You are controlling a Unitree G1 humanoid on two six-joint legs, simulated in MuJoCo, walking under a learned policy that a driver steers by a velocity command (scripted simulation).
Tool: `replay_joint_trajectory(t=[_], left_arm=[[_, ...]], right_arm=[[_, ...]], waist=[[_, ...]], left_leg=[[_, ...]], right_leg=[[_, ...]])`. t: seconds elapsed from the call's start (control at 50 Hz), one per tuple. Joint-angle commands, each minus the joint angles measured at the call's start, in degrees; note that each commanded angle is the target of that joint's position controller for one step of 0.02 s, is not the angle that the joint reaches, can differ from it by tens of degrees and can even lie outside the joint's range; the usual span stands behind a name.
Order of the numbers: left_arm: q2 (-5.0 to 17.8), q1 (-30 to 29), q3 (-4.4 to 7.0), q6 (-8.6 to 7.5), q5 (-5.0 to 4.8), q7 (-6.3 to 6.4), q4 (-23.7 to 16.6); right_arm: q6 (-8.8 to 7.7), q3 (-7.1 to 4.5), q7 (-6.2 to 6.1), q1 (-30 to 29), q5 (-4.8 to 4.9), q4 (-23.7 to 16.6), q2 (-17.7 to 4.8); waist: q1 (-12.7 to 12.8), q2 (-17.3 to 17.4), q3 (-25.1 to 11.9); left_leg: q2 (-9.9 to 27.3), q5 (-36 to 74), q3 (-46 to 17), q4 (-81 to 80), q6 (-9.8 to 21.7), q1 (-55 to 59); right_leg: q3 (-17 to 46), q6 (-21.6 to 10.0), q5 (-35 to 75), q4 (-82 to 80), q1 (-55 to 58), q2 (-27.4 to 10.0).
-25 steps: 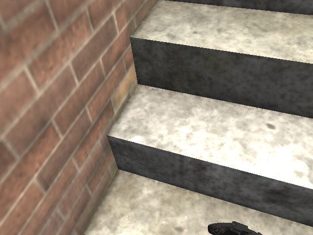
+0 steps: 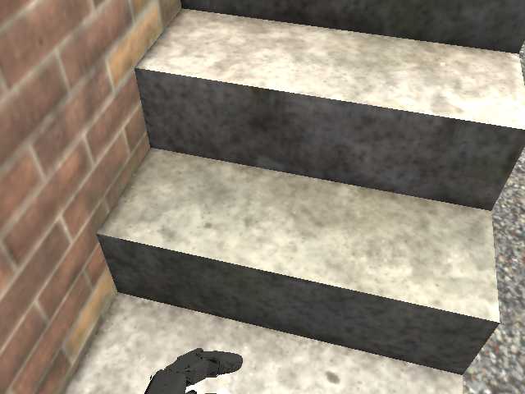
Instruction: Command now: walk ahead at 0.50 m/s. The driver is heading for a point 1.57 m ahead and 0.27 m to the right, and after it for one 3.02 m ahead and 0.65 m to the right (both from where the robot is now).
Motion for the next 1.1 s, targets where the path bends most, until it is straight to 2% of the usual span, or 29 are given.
replay_joint_trajectory(t=[0.02, 0.06, 0.1, 0.22, 0.34, 0.38, 0.4, 0.42, 0.46, 0.48, 0.5, 0.52, 0.58, 0.62, 0.64, 0.68, 0.76, 0.78, 0.8, 0.82, 0.84, 0.86, 0.88, 0.9, 0.96, 1.0, 1.04, 1.08, 1.1], left_arm=[[26.85, 35.98, 11.51, 0.03, 0.55, 3.35, 10.19], [14.23, 20.84, 8.04, -0.27, -1.28, 2.46, 13.49], [0.64, 13.63, 4.32, -0.37, -0.44, 0.36, 16.71], [7.35, 16.70, 5.32, -1.48, 1.15, 1.35, 20.30], [19.01, 17.97, 9.66, -2.60, 0.03, 2.35, 20.28], [19.62, 17.61, 10.97, -0.87, -1.12, 2.89, 20.73], [18.15, 12.38, 11.16, 1.82, -4.85, 3.63, 18.26], [18.87, 14.33, 10.89, 3.23, -3.83, 4.09, 18.54], [16.37, 9.63, 9.02, 1.73, -3.18, 3.85, 13.29], [10.53, 11.46, 7.69, 1.35, -3.81, 3.81, 11.93], [1.38, 14.17, 6.23, -1.21, -0.05, 3.00, 14.17], [1.95, 26.77, 7.26, -3.80, -2.61, 1.10, 19.17], [6.07, 9.80, 8.08, -0.74, -4.46, 2.15, 10.32], [7.63, -0.59, 7.41, 3.31, -3.43, 1.53, 3.42], [7.31, -1.59, 6.74, 3.95, -2.29, 2.24, -0.91], [4.93, -13.36, 4.94, 1.86, 0.84, 2.45, -6.69], [2.91, -14.40, 1.83, 3.94, -2.18, 0.55, -12.84], [2.16, -17.78, 1.56, 4.95, -4.06, 1.05, -14.55], [6.16, -16.22, 3.31, 4.01, -4.28, 0.27, -14.58], [5.36, -9.35, 4.20, 4.51, -4.24, 1.41, -13.43], [8.72, 2.59, 6.21, 6.04, -3.71, 3.10, -7.94], [12.13, 7.49, 7.70, 7.37, -1.50, 4.52, -3.67], [10.71, 7.07, 7.45, 7.38, 1.99, 4.65, -2.14], [10.69, 1.55, 7.42, 6.31, 3.46, 5.31, -2.27], [11.79, -8.01, 9.22, 3.05, -0.42, 6.57, 0.36], [12.81, -21.99, 9.64, 3.31, 0.53, 6.36, -4.88], [9.91, -29.87, 7.67, 3.04, 1.26, 4.38, -7.14], [8.82, -31.55, 7.55, 2.76, -0.40, 3.25, -7.24], [5.55, -28.95, 6.80, 2.32, -0.98, 3.36, -6.36]], right_arm=[[-3.23, -2.25, 3.37, -16.85, -1.98, -10.40, -6.05], [-3.53, 2.05, 5.67, -25.84, -3.77, -21.26, 5.91], [-2.80, 2.75, 6.66, -18.11, -2.60, -22.28, 5.13], [-1.18, 3.41, 2.94, -14.07, -1.93, -20.41, 0.88], [2.11, 3.03, -2.54, -22.21, -0.10, -18.80, 1.12], [2.23, 3.61, -1.77, -27.71, -1.60, -21.04, 1.31], [0.99, 2.46, -1.94, -20.97, -3.60, -19.01, -1.78], [-0.30, 0.85, -1.24, -15.97, -5.68, -18.21, -6.49], [-1.26, -1.23, -1.01, 0.46, -4.77, -9.75, -8.20], [-1.36, -1.06, -0.67, -2.04, -2.67, -7.10, -8.26], [-1.41, -1.37, -1.60, 7.58, -5.68, -3.82, -13.07], [-1.28, -1.24, -0.36, 17.94, -6.93, -4.78, -14.07], [3.64, -3.94, -2.08, 7.10, -3.14, -4.35, -13.25], [3.09, -2.16, -5.57, -2.68, -2.76, -6.29, -7.96], [2.28, -1.53, -6.39, -4.02, -3.51, -6.88, -8.66], [1.81, -2.02, -7.83, 9.02, -4.32, -2.83, -5.40], [3.58, -4.58, -8.37, -0.55, -3.00, -9.63, -11.34], [4.51, -5.95, -8.28, 4.32, 0.08, -9.51, -16.02], [3.61, -5.28, -7.53, 9.29, 0.03, -8.58, -14.72], [1.75, -5.77, -6.23, 10.02, 0.16, -7.04, -16.19], [-1.60, -5.61, -3.25, 6.16, 0.24, -9.81, -16.17], [-2.50, -4.51, -1.62, -0.45, 0.09, -11.29, -13.56], [-1.43, -5.39, -1.85, -4.50, 2.52, -12.75, -11.10], [0.34, -4.54, -3.57, -9.46, 2.47, -17.74, -7.96], [2.78, -2.42, -4.39, 0.50, -4.33, -20.45, -4.35], [4.21, -4.63, -5.00, 14.77, -3.97, -17.12, -10.15], [3.72, -6.80, -5.24, 29.60, -6.58, -11.81, -12.37], [3.10, -6.87, -4.27, 38.46, -8.58, -7.38, -9.83], [2.65, -6.71, -3.56, 37.59, -7.18, -6.07, -9.39]], waist=[[15.61, -21.19, -21.19], [3.44, -16.05, -2.08], [-3.24, -14.53, 3.34], [-4.20, -8.31, 6.98], [0.57, -14.27, 6.88], [2.18, -11.46, 7.26], [-0.87, -9.65, 6.72], [-2.46, -4.53, -0.41], [-6.62, -5.68, -6.34], [-1.66, 1.01, 3.71], [-1.09, 20.03, 1.11], [-2.32, 21.80, -15.60], [-1.04, 15.79, -5.06], [-0.15, 12.65, 5.04], [1.80, 12.30, 6.71], [-5.62, 2.11, 1.27], [-2.25, 2.91, -7.26], [-4.65, 14.00, -5.47], [-3.04, 7.98, -10.85], [0.73, 10.09, -15.97], [6.49, 4.67, -19.59], [9.15, -16.80, -18.71], [8.66, -16.89, -13.96], [4.83, -18.44, -4.96], [-5.19, -7.20, 9.16], [-17.50, -7.45, 7.94], [-24.95, -10.31, 4.86], [-25.99, -13.82, 2.69], [-22.73, -11.97, 1.32]], left_leg=[[-15.40, 3.28, -18.36, 61.40, 6.16, -36.10], [-14.70, -1.82, -15.26, 79.72, 5.25, -47.87], [-14.08, -1.90, -11.49, 84.71, 4.19, -46.41], [-14.10, 3.93, -5.97, 82.74, -1.87, -52.09], [-3.84, -11.92, -5.10, 78.71, -3.90, -57.85], [0.47, -17.01, -1.90, 60.44, -3.17, -54.07], [-1.21, -24.61, -2.17, 43.53, -4.64, -37.91], [-7.56, -20.73, 4.73, 28.62, -4.40, -18.41], [-8.12, 20.50, 7.38, -11.04, -5.66, 3.78], [-0.47, 35.55, -6.47, -22.81, -4.35, 5.55], [6.39, 109.66, -7.02, 6.97, -3.74, 22.00], [16.32, 128.06, -15.14, 11.78, 5.04, 29.19], [14.98, 52.35, -21.05, -0.94, 6.77, 25.92], [16.60, 41.34, -17.84, -5.78, 5.15, 14.88], [17.83, 46.04, -15.66, -6.51, 4.61, 12.95], [10.71, 59.55, -12.36, -5.71, 3.18, 32.52], [8.97, 61.24, -7.17, -11.71, 1.51, 17.17], [8.64, 75.34, -10.31, -12.54, 2.70, 15.40], [6.52, 97.56, -8.82, -3.38, 1.94, 21.03], [4.24, 89.26, -10.23, 5.78, 0.05, 11.56], [1.67, 72.52, -9.12, 13.51, -1.86, -8.89], [-6.96, -12.00, -6.18, 41.36, -5.76, -31.40], [-13.30, -41.55, -15.54, 76.83, -10.46, -38.99], [-16.11, -51.29, -17.36, 91.39, -10.83, -47.22], [-16.48, -47.84, -12.18, 84.75, -10.77, -45.32], [-17.18, -32.27, -4.56, 69.18, -11.33, -19.80], [-17.03, -16.34, 0.76, 55.31, -13.57, -5.27], [-10.33, -9.52, -1.45, 37.32, -10.90, -0.69], [-7.99, -5.81, -1.64, 25.89, -7.43, -0.07]], right_leg=[[74.45, -13.12, -35.34, -69.08, 51.64, -16.15], [46.49, -7.89, -17.85, -59.07, 33.30, -13.23], [26.72, -4.16, -9.08, -52.43, 21.92, -8.02], [12.79, -7.78, 6.49, -61.73, 21.90, -10.66], [8.47, -4.83, 13.47, -71.06, 40.86, -19.44], [3.60, -1.58, 19.51, -73.20, 44.99, -18.35], [-5.38, 1.30, 30.81, -65.20, 40.94, -8.92], [-3.36, -0.47, 59.97, -51.90, 39.22, -4.53], [-2.68, 2.68, 66.14, -28.98, 39.86, -2.36], [-1.39, 4.46, 16.79, -10.67, 29.46, 2.29], [9.30, 5.33, 1.60, 28.86, 3.43, 11.12], [18.14, 6.57, 1.89, 48.27, 1.09, 14.99], [10.78, 8.78, 12.08, 55.62, -17.19, 6.24], [15.58, 7.86, 8.19, 55.50, -16.89, 3.10], [17.01, 6.77, 9.22, 56.75, -19.81, 1.87], [11.63, 4.43, 9.07, 50.71, -26.57, 2.71], [5.42, 4.34, 0.53, -13.11, 6.61, -5.07], [-1.01, 4.06, -25.90, -23.20, 13.53, 1.60], [1.33, 1.45, -10.81, -25.94, 20.67, 2.68], [6.94, -1.62, 4.82, -40.99, 40.44, 0.16], [15.84, -5.85, 20.60, -40.27, 58.49, -3.35], [31.43, -15.05, 47.22, -46.40, 67.49, -15.13], [31.45, -18.59, 63.56, -47.47, 56.51, -18.46], [25.96, -14.32, 70.08, -45.37, 48.77, -20.40], [11.62, -2.53, 65.50, -48.06, 42.01, -13.99], [-3.74, 1.15, 56.22, -52.32, 22.65, -6.42], [-11.82, 1.29, 58.26, -50.84, 20.45, -3.09], [-7.80, 2.32, 66.59, -42.56, 30.10, -4.64], [-5.68, 0.56, 70.31, -35.44, 33.26, -6.82]])
Next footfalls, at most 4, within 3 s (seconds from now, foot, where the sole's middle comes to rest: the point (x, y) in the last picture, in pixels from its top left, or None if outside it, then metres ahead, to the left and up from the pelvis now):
0.48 left None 0.24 0.27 -0.62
0.76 right None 0.27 -0.05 -0.42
1.16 left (183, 366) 0.46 0.18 -0.43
1.46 right None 0.34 -0.11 -0.43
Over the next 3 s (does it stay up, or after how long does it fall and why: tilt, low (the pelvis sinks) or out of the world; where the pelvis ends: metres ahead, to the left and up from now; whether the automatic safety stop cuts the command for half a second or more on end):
stays up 0.38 0.04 0.35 its command is cut before an obstacle after 0.9 s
